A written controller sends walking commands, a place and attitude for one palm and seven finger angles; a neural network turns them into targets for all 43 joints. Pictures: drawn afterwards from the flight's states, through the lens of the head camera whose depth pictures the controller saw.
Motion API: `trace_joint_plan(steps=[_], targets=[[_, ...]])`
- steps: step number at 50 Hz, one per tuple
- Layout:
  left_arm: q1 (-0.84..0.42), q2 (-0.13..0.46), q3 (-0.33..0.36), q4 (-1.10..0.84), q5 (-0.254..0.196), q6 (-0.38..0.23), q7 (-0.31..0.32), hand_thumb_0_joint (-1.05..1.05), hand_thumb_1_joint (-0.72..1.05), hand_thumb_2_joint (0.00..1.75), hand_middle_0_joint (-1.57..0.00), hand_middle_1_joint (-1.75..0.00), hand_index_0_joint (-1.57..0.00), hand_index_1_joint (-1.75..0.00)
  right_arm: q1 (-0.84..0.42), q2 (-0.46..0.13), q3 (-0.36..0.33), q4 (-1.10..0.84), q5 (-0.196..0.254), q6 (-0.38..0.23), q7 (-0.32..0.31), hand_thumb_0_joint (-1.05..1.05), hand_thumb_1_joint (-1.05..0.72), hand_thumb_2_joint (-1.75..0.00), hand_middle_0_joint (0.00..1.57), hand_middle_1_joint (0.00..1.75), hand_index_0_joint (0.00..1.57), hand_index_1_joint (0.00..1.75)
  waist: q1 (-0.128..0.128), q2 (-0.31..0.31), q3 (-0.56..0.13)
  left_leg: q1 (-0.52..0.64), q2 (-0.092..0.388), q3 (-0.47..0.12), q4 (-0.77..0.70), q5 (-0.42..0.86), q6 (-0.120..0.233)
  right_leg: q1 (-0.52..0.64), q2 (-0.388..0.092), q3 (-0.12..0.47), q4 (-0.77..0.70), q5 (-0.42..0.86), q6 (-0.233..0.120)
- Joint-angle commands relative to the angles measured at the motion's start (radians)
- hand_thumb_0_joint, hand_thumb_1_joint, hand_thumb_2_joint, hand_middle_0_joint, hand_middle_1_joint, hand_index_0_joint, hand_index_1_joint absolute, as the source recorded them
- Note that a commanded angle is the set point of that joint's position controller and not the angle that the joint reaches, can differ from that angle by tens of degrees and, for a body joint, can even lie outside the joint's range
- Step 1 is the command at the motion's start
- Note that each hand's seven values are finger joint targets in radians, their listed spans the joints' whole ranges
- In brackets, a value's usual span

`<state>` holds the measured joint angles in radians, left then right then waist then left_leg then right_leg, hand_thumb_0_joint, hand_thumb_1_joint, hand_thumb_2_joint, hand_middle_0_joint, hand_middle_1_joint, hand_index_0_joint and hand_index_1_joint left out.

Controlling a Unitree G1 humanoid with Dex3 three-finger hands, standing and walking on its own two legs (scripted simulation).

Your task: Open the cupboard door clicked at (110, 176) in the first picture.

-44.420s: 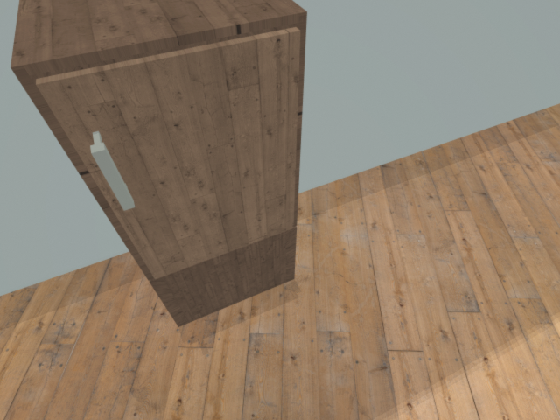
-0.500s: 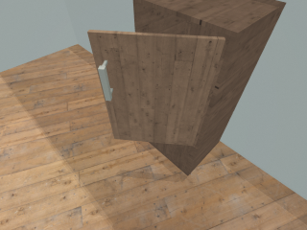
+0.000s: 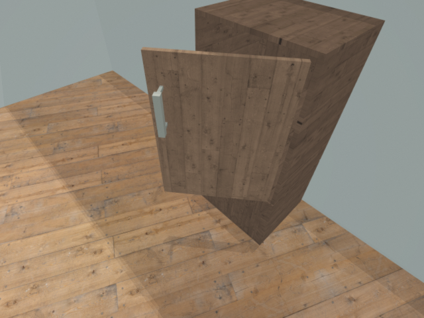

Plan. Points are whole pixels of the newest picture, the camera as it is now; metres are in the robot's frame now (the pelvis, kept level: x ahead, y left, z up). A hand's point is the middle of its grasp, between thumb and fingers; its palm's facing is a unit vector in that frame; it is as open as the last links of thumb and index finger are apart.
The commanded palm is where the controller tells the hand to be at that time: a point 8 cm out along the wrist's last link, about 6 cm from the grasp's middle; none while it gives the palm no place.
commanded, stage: come to a stop and stand still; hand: left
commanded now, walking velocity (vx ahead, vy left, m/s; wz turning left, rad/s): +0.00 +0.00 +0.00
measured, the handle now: (161, 112) +0.65 +0.19 +0.04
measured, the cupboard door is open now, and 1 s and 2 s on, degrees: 39 39 39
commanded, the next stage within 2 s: look again from close up in 0.26 s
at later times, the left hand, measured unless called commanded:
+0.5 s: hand out of the picture -0.02 +0.17 -0.18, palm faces +0.00 -0.98 -0.18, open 7.3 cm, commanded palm none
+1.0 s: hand out of the picture -0.02 +0.17 -0.18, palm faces +0.02 -0.98 -0.17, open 7.3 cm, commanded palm none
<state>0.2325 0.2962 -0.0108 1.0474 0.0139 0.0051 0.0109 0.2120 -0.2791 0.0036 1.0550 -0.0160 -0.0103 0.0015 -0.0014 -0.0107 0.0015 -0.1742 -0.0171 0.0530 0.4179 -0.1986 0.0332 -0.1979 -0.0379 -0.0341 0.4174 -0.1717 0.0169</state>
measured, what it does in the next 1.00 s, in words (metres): stands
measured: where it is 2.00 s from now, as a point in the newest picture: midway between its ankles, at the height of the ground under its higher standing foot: outside the picture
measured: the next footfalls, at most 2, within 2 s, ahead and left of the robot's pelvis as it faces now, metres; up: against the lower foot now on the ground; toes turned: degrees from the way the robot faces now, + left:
right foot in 1.64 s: +0.22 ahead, -0.14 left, +0.00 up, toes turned -7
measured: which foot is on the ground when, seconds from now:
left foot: down 0.00-1.00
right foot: down 0.00-1.00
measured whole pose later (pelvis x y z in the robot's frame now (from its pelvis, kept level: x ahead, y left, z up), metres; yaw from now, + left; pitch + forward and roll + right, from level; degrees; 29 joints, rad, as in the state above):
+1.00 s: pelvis -0.01 +0.00 +0.00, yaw -1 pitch -2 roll +0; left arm 0.35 0.13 0.01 1.09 0.02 -0.01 0.04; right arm 0.31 -0.13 -0.01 1.12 -0.01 -0.01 -0.02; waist -0.01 -0.02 0.02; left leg -0.21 -0.01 0.07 0.44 -0.20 0.04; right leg -0.23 -0.03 -0.02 0.43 -0.16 0.02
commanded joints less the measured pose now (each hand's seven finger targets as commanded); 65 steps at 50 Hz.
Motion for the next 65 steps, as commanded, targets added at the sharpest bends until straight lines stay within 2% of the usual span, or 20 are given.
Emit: trace_joint_plan(steps=[1,8,11,17,19,24,26,33,38,46,49,52,54,57,59,61,63,64,65], targets=[[0.0,0.134,0.028,-0.041,0.004,-0.024,0.011,0.0,0.9,0.9,-0.2,-0.3,-0.2,-0.3,-0.023,-0.156,-0.043,-0.042,0.002,-0.019,-0.011,0.0,-0.9,-0.9,0.2,0.3,0.2,0.3,0.004,0.009,0.051,-0.094,0.125,-0.143,-0.152,-0.134,0.003,0.004,-0.08,0.098,-0.089,-0.08,-0.032],[0.058,0.076,0.024,-0.004,0.004,-0.021,0.018,0.0,0.9,0.9,-0.2,-0.3,-0.2,-0.3,0.038,-0.099,-0.041,0.005,0.004,-0.011,-0.015,0.0,-0.9,-0.9,0.2,0.3,0.2,0.3,-0.001,0.001,0.063,-0.101,0.118,-0.134,-0.146,-0.16,-0.003,-0.012,-0.081,0.105,-0.1,-0.119,-0.031],[0.079,0.05,0.022,0.005,0.003,-0.022,0.023,0.0,0.9,0.9,-0.2,-0.3,-0.2,-0.3,0.059,-0.072,-0.04,0.019,0.006,-0.01,-0.017,0.0,-0.9,-0.9,0.2,0.3,0.2,0.3,-0.002,0.0,0.056,-0.082,0.115,-0.126,-0.129,-0.117,-0.005,-0.017,-0.082,0.108,-0.1,-0.101,-0.032],[0.116,0.005,0.02,0.02,0.004,-0.021,0.028,0.0,0.9,0.9,-0.2,-0.3,-0.2,-0.3,0.093,-0.027,-0.037,0.037,0.007,-0.007,-0.02,0.0,-0.9,-0.9,0.2,0.3,0.2,0.3,-0.002,0.017,0.072,-0.095,0.115,-0.12,-0.128,-0.12,-0.009,-0.026,-0.077,0.107,-0.094,-0.095,-0.03],[0.131,-0.01,0.02,0.021,0.005,-0.021,0.03,0.0,0.9,0.9,-0.2,-0.3,-0.2,-0.3,0.104,-0.01,-0.038,0.038,0.008,-0.006,-0.021,0.0,-0.9,-0.9,0.2,0.3,0.2,0.3,-0.001,-0.001,0.073,-0.091,0.115,-0.119,-0.123,-0.113,-0.009,-0.033,-0.075,0.103,-0.095,-0.094,-0.029],[0.152,-0.038,0.02,0.021,0.006,-0.021,0.033,0.0,0.9,0.9,-0.2,-0.3,-0.2,-0.3,0.122,0.019,-0.04,0.04,0.009,-0.004,-0.023,0.0,-0.9,-0.9,0.2,0.3,0.2,0.3,-0.002,0.001,0.086,-0.093,0.114,-0.115,-0.118,-0.117,-0.01,-0.051,-0.069,0.106,-0.092,-0.094,-0.027],[0.156,-0.05,0.021,0.018,0.006,-0.021,0.034,0.0,0.9,0.9,-0.2,-0.3,-0.2,-0.3,0.126,0.027,-0.039,0.04,0.008,-0.006,-0.024,0.0,-0.9,-0.9,0.2,0.3,0.2,0.3,-0.001,0.017,0.087,-0.102,0.115,-0.116,-0.122,-0.116,-0.009,-0.046,-0.069,0.104,-0.084,-0.076,-0.028],[0.173,-0.071,0.026,0.014,0.007,-0.022,0.035,0.0,0.9,0.9,-0.2,-0.3,-0.2,-0.3,0.143,0.047,-0.042,0.037,0.008,-0.004,-0.025,0.0,-0.9,-0.9,0.2,0.3,0.2,0.3,-0.002,0.003,0.094,-0.109,0.111,-0.116,-0.118,-0.132,-0.008,-0.061,-0.065,0.107,-0.085,-0.098,-0.029],[0.182,-0.081,0.028,0.014,0.007,-0.025,0.035,0.0,0.9,0.9,-0.2,-0.3,-0.2,-0.3,0.146,0.051,-0.042,0.036,0.007,-0.008,-0.027,0.0,-0.9,-0.9,0.2,0.3,0.2,0.3,-0.001,0.015,0.084,-0.098,0.114,-0.116,-0.114,-0.108,-0.007,-0.057,-0.064,0.104,-0.077,-0.066,-0.029],[0.188,-0.084,0.028,0.017,0.009,-0.023,0.034,0.0,0.9,0.9,-0.2,-0.3,-0.2,-0.3,0.149,0.048,-0.042,0.033,0.008,-0.007,-0.027,0.0,-0.9,-0.9,0.2,0.3,0.2,0.3,0.001,0.025,0.094,-0.111,0.12,-0.125,-0.137,-0.147,-0.006,-0.051,-0.059,0.099,-0.073,-0.064,-0.028],[0.204,-0.083,0.032,0.027,0.013,-0.022,0.03,0.0,0.9,0.9,-0.2,-0.3,-0.2,-0.3,0.172,0.046,-0.042,0.044,0.002,-0.002,-0.026,0.0,-0.9,-0.9,0.2,0.3,0.2,0.3,0.001,-0.004,0.072,-0.1,0.112,-0.12,-0.134,-0.266,0.0,-0.044,-0.053,0.099,-0.079,-0.204,-0.03],[0.224,-0.084,0.044,0.022,0.018,-0.016,0.023,0.0,0.9,0.9,-0.2,-0.3,-0.2,-0.3,0.169,0.042,-0.045,0.038,-0.003,0.005,-0.024,0.0,-0.9,-0.9,0.2,0.3,0.2,0.3,0.011,0.006,0.135,-0.154,0.107,-0.122,-0.123,-0.381,0.012,-0.092,-0.048,0.123,-0.075,-0.34,-0.042],[0.244,-0.079,0.05,0.019,0.016,-0.018,0.019,0.0,0.9,0.9,-0.2,-0.3,-0.2,-0.3,0.173,0.052,-0.043,0.03,-0.001,0.003,-0.023,0.0,-0.9,-0.9,0.2,0.3,0.2,0.3,0.016,-0.029,0.157,-0.165,0.096,-0.105,-0.075,-0.343,0.016,-0.097,-0.063,0.155,-0.088,-0.351,-0.06],[0.261,-0.068,0.061,0.016,0.01,-0.023,0.018,0.0,0.9,0.9,-0.2,-0.3,-0.2,-0.3,0.189,0.073,-0.037,0.022,-0.002,-0.005,-0.024,0.0,-0.9,-0.9,0.2,0.3,0.2,0.3,0.015,-0.082,0.153,-0.179,0.057,-0.051,0.028,-0.264,0.006,-0.083,-0.109,0.23,-0.117,-0.395,-0.096],[0.27,-0.05,0.069,0.011,0.008,-0.022,0.019,0.0,0.9,0.9,-0.2,-0.3,-0.2,-0.3,0.196,0.078,-0.037,0.015,0.0,-0.006,-0.023,0.0,-0.9,-0.9,0.2,0.3,0.2,0.3,0.013,-0.097,0.156,-0.183,0.04,-0.027,0.088,-0.257,0.003,-0.099,-0.137,0.271,-0.142,-0.467,-0.117],[0.255,-0.051,0.076,0.002,0.008,-0.02,0.018,0.0,0.9,0.9,-0.2,-0.3,-0.2,-0.3,0.215,0.087,-0.039,0.011,-0.002,-0.008,-0.023,0.0,-0.9,-0.9,0.2,0.3,0.2,0.3,-0.001,-0.087,0.154,-0.146,0.038,-0.014,0.106,-0.246,0.003,-0.145,-0.147,0.275,-0.137,-0.491,-0.131],[0.221,-0.072,0.075,-0.011,0.01,-0.019,0.014,0.0,0.9,0.9,-0.2,-0.3,-0.2,-0.3,0.259,0.083,-0.038,0.02,-0.002,-0.017,-0.024,0.0,-0.9,-0.9,0.2,0.3,0.2,0.3,-0.024,-0.032,0.165,-0.073,0.063,-0.053,0.019,-0.264,0.015,-0.208,-0.1,0.201,-0.053,-0.424,-0.117],[0.195,-0.094,0.07,-0.021,0.013,-0.018,0.011,0.0,0.9,0.9,-0.2,-0.3,-0.2,-0.3,0.296,0.062,-0.042,0.032,-0.001,-0.023,-0.027,0.0,-0.9,-0.9,0.2,0.3,0.2,0.3,-0.04,0.078,0.172,-0.013,0.125,-0.144,-0.07,-0.299,0.042,-0.267,-0.042,0.122,0.061,-0.354,-0.091],[0.163,-0.126,0.062,-0.036,0.017,-0.02,0.007,0.0,0.9,0.9,-0.2,-0.3,-0.2,-0.3,0.347,0.022,-0.05,0.049,-0.003,-0.029,-0.032,0.0,-0.9,-0.9,0.2,0.3,0.2,0.3,-0.059,0.209,0.188,0.043,0.246,-0.312,-0.198,-0.366,0.096,-0.353,0.026,0.0,0.263,-0.267,-0.055]])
